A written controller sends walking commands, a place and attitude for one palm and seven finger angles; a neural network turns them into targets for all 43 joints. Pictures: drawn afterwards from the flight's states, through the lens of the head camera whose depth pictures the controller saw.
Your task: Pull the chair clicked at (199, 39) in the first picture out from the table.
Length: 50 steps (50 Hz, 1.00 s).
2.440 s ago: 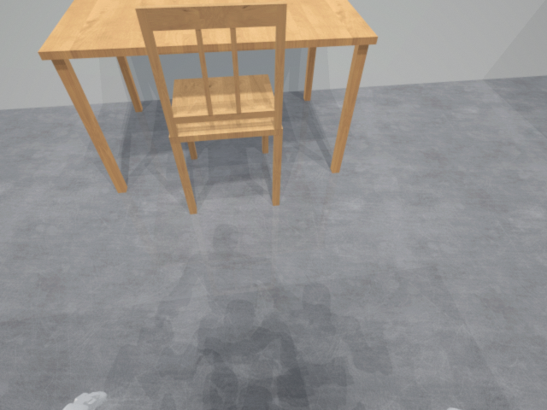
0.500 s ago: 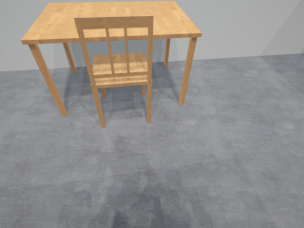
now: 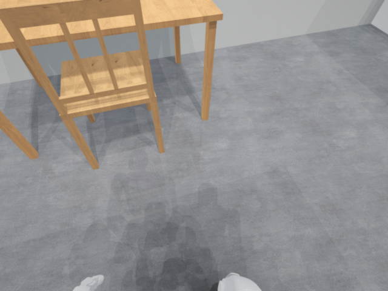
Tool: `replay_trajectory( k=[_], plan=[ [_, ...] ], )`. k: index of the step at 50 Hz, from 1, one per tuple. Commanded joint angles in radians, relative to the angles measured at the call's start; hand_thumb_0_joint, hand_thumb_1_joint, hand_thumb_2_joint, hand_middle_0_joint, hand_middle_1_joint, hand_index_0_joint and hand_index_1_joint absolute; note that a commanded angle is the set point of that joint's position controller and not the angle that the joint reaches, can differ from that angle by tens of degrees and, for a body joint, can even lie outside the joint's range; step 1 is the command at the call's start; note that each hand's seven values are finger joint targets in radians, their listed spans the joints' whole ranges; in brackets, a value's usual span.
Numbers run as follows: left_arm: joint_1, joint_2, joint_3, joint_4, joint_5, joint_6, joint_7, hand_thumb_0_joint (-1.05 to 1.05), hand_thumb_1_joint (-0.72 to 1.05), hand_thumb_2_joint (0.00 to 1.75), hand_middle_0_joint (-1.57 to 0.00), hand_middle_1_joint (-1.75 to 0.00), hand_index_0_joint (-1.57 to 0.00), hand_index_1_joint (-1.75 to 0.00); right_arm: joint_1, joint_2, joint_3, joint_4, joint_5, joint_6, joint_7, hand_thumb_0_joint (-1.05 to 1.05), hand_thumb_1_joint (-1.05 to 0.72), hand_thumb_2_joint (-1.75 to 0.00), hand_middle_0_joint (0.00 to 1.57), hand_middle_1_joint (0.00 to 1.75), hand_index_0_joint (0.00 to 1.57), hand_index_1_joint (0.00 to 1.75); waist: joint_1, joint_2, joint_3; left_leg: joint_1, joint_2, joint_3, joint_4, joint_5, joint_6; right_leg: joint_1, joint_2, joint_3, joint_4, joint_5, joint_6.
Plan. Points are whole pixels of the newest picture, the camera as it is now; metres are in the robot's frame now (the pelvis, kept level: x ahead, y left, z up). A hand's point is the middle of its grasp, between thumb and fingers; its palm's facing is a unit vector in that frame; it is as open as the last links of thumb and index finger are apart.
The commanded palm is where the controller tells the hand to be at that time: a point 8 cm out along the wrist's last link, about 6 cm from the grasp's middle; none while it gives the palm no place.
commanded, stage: walk to a spot facing it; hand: left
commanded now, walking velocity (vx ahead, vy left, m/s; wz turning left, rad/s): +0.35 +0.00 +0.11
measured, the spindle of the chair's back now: (78, 61) +0.87 +0.47 -0.05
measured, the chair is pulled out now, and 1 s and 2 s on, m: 0.00 0.00 0.00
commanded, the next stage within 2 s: turn to face it in 0.18 s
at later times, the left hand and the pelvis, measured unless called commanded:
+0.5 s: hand out of the picture +0.13 +0.22 -0.17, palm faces +0.17 -0.97 -0.15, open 7.4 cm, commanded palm none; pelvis +0.18 +0.05 +0.02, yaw +5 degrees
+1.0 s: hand (112, 235) +0.25 +0.21 -0.13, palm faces +0.31 -0.92 -0.23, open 7.3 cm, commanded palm none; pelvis +0.23 +0.02 +0.03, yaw +15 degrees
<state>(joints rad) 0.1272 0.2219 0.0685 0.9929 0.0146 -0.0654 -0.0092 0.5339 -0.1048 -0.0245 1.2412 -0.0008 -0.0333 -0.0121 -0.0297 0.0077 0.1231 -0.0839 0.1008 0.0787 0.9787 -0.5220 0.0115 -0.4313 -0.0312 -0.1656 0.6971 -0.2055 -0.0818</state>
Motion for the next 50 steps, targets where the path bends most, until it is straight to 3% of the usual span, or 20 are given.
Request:
replay_trajectory(
  k=[1, 5, 8, 13, 17, 18, 19, 20, 23, 26, 29, 33, 38, 39, 40, 41, 42, 44, 46, 50],
  plan=[
    [0.208, 0.121, 0.014, 0.032, 0.001, 0.009, 0.025, 0.00, 0.90, 0.90, -0.20, -0.30, -0.20, -0.30, -0.144, -0.093, -0.029, -0.164, -0.017, -0.027, 0.004, 0.00, -0.90, -0.90, 0.20, 0.30, 0.20, 0.30, 0.079, -0.055, -0.058, -0.511, 0.063, -0.095, 0.404, 0.150, 0.032, 0.224, -0.362, 0.522, -0.490, -0.316, -0.140],
    [0.154, 0.060, -0.005, 0.029, 0.013, -0.006, 0.029, 0.00, 0.90, 0.90, -0.20, -0.30, -0.20, -0.30, -0.057, -0.054, -0.030, -0.146, -0.028, 0.016, 0.011, 0.00, -0.90, -0.90, 0.20, 0.30, 0.20, 0.30, -0.015, -0.080, -0.059, -0.409, 0.073, -0.048, 0.207, 0.216, -0.008, 0.056, -0.268, 0.241, -0.519, -0.129, -0.081],
    [0.167, 0.061, -0.006, 0.038, 0.014, -0.011, 0.026, 0.00, 0.90, 0.90, -0.20, -0.30, -0.20, -0.30, -0.136, -0.047, -0.034, -0.193, -0.024, 0.020, 0.025, 0.00, -0.90, -0.90, 0.20, 0.30, 0.20, 0.30, -0.016, -0.095, -0.019, -0.400, 0.067, -0.020, 0.041, 0.290, -0.023, 0.032, -0.239, 0.177, -0.551, -0.119, -0.072],
    [0.245, 0.077, -0.003, 0.060, 0.016, -0.014, 0.025, 0.00, 0.90, 0.90, -0.20, -0.30, -0.20, -0.30, -0.304, -0.064, -0.033, -0.259, -0.020, -0.001, 0.041, 0.00, -0.90, -0.90, 0.20, 0.30, 0.20, 0.30, 0.036, -0.080, -0.004, -0.383, 0.033, 0.017, -0.219, 0.299, -0.012, 0.180, -0.257, 0.147, -0.497, -0.003, -0.064],
    [0.261, 0.072, -0.005, 0.065, 0.007, 0.004, 0.030, 0.00, 0.90, 0.90, -0.20, -0.30, -0.20, -0.30, -0.211, -0.109, -0.030, -0.235, -0.024, -0.011, 0.028, 0.00, -0.90, -0.90, 0.20, 0.30, 0.20, 0.30, -0.015, -0.022, -0.049, -0.118, -0.034, 0.062, -0.421, 0.372, 0.012, 0.198, -0.197, 0.033, -0.250, 0.220, -0.005],
    [0.282, 0.047, -0.010, 0.058, 0.005, 0.011, 0.028, 0.00, 0.90, 0.90, -0.20, -0.30, -0.20, -0.30, -0.112, -0.181, -0.045, -0.218, -0.030, -0.016, 0.020, 0.00, -0.90, -0.90, 0.20, 0.30, 0.20, 0.30, -0.046, 0.117, -0.116, 0.041, 0.046, -0.063, -0.489, 0.505, 0.053, 0.116, -0.130, -0.019, -0.023, 0.148, 0.045],
    [0.312, -0.003, -0.014, 0.033, -0.010, 0.015, 0.023, 0.00, 0.90, 0.90, -0.20, -0.30, -0.20, -0.30, -0.037, -0.294, -0.065, -0.217, -0.032, -0.016, 0.007, 0.00, -0.90, -0.90, 0.20, 0.30, 0.20, 0.30, -0.053, 0.360, -0.196, 0.185, 0.295, -0.396, -0.593, 0.748, 0.182, -0.075, -0.003, -0.062, 0.276, -0.310, 0.106],
    [0.262, 0.025, -0.018, 0.005, 0.001, 0.015, 0.031, 0.00, 0.90, 0.90, -0.20, -0.30, -0.20, -0.30, -0.027, -0.301, -0.059, -0.211, -0.021, -0.005, -0.003, 0.00, -0.90, -0.90, 0.20, 0.30, 0.20, 0.30, -0.061, 0.269, -0.224, 0.146, 0.340, -0.462, -0.640, 0.730, 0.249, -0.101, 0.003, 0.046, 0.453, -0.469, 0.096],
    [0.197, 0.022, -0.011, 0.012, 0.005, 0.029, 0.025, 0.00, 0.90, 0.90, -0.20, -0.30, -0.20, -0.30, -0.230, -0.211, -0.036, -0.261, -0.015, -0.011, -0.016, 0.00, -0.90, -0.90, 0.20, 0.30, 0.20, 0.30, 0.006, 0.105, -0.118, -0.085, 0.250, -0.331, -0.683, 0.621, 0.208, -0.131, -0.081, 0.144, 0.508, -0.290, 0.110],
    [0.260, -0.010, -0.014, 0.033, 0.003, 0.059, 0.028, 0.00, 0.90, 0.90, -0.20, -0.30, -0.20, -0.30, -0.290, -0.196, -0.030, -0.267, -0.011, -0.014, -0.016, 0.00, -0.90, -0.90, 0.20, 0.30, 0.20, 0.30, 0.045, 0.106, -0.181, -0.130, 0.159, -0.179, -0.680, 0.713, 0.168, -0.010, -0.069, 0.129, 0.379, -0.204, 0.133],
    [0.229, -0.013, -0.011, 0.013, 0.005, 0.073, 0.034, 0.00, 0.90, 0.90, -0.20, -0.30, -0.20, -0.30, -0.273, -0.206, -0.041, -0.269, -0.015, -0.001, -0.015, 0.00, -0.90, -0.90, 0.20, 0.30, 0.20, 0.30, 0.033, 0.056, -0.195, -0.106, 0.162, -0.205, -0.681, 0.696, 0.186, -0.004, -0.055, 0.125, 0.281, -0.198, 0.140],
    [0.164, -0.004, -0.010, -0.022, 0.004, 0.079, 0.038, 0.00, 0.90, 0.90, -0.20, -0.30, -0.20, -0.30, -0.270, -0.216, -0.047, -0.265, -0.020, 0.019, -0.011, 0.00, -0.90, -0.90, 0.20, 0.30, 0.20, 0.30, 0.016, 0.106, -0.162, -0.111, 0.148, -0.238, -0.679, 0.605, 0.185, 0.023, -0.037, 0.119, 0.143, -0.206, 0.137],
    [0.184, 0.010, -0.008, -0.024, -0.001, 0.069, 0.045, 0.00, 0.90, 0.90, -0.20, -0.30, -0.20, -0.30, -0.293, -0.217, -0.053, -0.264, -0.018, 0.036, -0.008, 0.00, -0.90, -0.90, 0.20, 0.30, 0.20, 0.30, 0.045, 0.081, -0.133, -0.202, 0.111, -0.273, -0.619, 0.522, 0.147, 0.210, -0.006, 0.111, -0.132, -0.086, 0.125],
    [0.209, 0.021, -0.006, -0.022, -0.001, 0.062, 0.048, 0.00, 0.90, 0.90, -0.20, -0.30, -0.20, -0.30, -0.302, -0.208, -0.049, -0.266, -0.012, 0.035, -0.006, 0.00, -0.90, -0.90, 0.20, 0.30, 0.20, 0.30, 0.063, 0.049, -0.143, -0.239, 0.082, -0.253, -0.568, 0.476, 0.112, 0.292, -0.025, 0.127, -0.264, 0.008, 0.124],
    [0.210, 0.069, 0.000, -0.026, 0.007, 0.052, 0.054, 0.00, 0.90, 0.90, -0.20, -0.30, -0.20, -0.30, -0.291, -0.166, -0.045, -0.269, -0.004, 0.034, 0.000, 0.00, -0.90, -0.90, 0.20, 0.30, 0.20, 0.30, 0.060, -0.080, -0.144, -0.320, 0.003, -0.182, -0.459, 0.352, 0.051, 0.363, -0.139, 0.253, -0.371, 0.050, 0.093],
    [0.196, 0.140, 0.008, -0.029, 0.011, 0.047, 0.055, 0.00, 0.90, 0.90, -0.20, -0.30, -0.20, -0.30, -0.282, -0.118, -0.036, -0.285, -0.001, 0.034, 0.006, 0.00, -0.90, -0.90, 0.20, 0.30, 0.20, 0.30, 0.043, -0.242, -0.122, -0.392, -0.113, -0.059, -0.340, 0.139, -0.010, 0.357, -0.324, 0.410, -0.414, 0.171, 0.011],
    [0.197, 0.162, 0.013, -0.048, 0.006, 0.049, 0.050, 0.00, 0.90, 0.90, -0.20, -0.30, -0.20, -0.30, -0.301, -0.152, -0.046, -0.289, -0.010, 0.051, 0.004, 0.00, -0.90, -0.90, 0.20, 0.30, 0.20, 0.30, 0.064, -0.239, -0.127, -0.360, -0.114, -0.072, -0.173, -0.008, -0.017, 0.260, -0.392, 0.426, -0.447, 0.192, -0.070],
    [0.133, 0.122, 0.010, -0.061, 0.007, 0.053, 0.055, 0.00, 0.90, 0.90, -0.20, -0.30, -0.20, -0.30, -0.306, -0.151, -0.053, -0.277, -0.013, 0.071, 0.003, 0.00, -0.90, -0.90, 0.20, 0.30, 0.20, 0.30, 0.036, -0.199, -0.062, -0.382, -0.084, -0.096, 0.041, 0.011, -0.021, 0.189, -0.349, 0.375, -0.443, 0.227, -0.104],
    [0.105, 0.103, 0.007, -0.076, 0.009, 0.053, 0.055, 0.00, 0.90, 0.90, -0.20, -0.30, -0.20, -0.30, -0.278, -0.133, -0.051, -0.258, -0.013, 0.070, 0.007, 0.00, -0.90, -0.90, 0.20, 0.30, 0.20, 0.30, 0.020, -0.126, -0.067, -0.380, -0.072, -0.084, 0.078, 0.061, -0.031, 0.204, -0.292, 0.261, -0.405, 0.280, -0.088],
    [0.184, 0.119, 0.018, -0.048, 0.016, 0.043, 0.042, 0.00, 0.90, 0.90, -0.20, -0.30, -0.20, -0.30, -0.305, -0.122, -0.045, -0.273, -0.021, 0.058, 0.020, 0.00, -0.90, -0.90, 0.20, 0.30, 0.20, 0.30, 0.060, -0.161, -0.072, -0.370, -0.063, -0.037, -0.078, 0.064, -0.029, 0.271, -0.281, 0.253, -0.454, 0.002, -0.070]
  ],
)
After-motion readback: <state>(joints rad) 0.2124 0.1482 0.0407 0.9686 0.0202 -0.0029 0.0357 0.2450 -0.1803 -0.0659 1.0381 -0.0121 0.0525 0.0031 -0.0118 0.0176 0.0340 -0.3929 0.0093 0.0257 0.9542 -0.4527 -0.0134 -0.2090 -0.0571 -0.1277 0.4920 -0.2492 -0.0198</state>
